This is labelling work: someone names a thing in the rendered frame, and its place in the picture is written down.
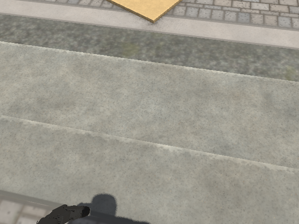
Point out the left robot hand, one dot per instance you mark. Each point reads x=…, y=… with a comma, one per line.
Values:
x=64, y=213

